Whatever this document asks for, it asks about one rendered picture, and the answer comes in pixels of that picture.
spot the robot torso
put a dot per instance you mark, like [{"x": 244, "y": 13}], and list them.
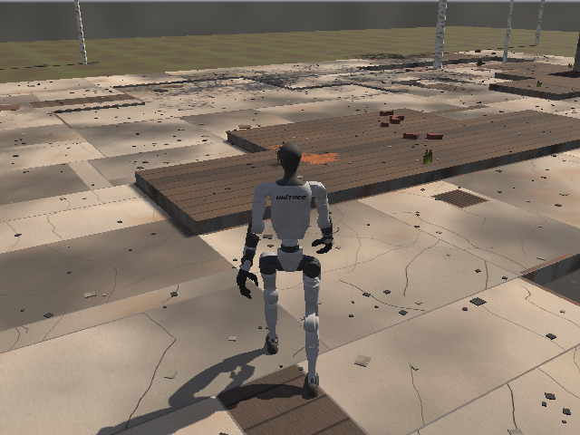
[{"x": 290, "y": 217}]

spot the left robot hand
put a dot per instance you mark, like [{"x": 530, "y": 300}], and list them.
[{"x": 241, "y": 281}]

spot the robot right upper arm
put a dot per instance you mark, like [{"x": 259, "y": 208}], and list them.
[{"x": 321, "y": 202}]

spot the left robot forearm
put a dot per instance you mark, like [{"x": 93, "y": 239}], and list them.
[{"x": 249, "y": 249}]

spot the right robot hand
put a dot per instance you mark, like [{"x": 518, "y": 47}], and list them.
[{"x": 322, "y": 250}]

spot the right robot forearm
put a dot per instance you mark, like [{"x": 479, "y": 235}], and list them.
[{"x": 327, "y": 233}]

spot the robot right foot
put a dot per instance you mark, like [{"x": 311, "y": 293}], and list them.
[{"x": 311, "y": 388}]

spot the robot left upper arm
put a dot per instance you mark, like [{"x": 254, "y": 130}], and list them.
[{"x": 259, "y": 206}]

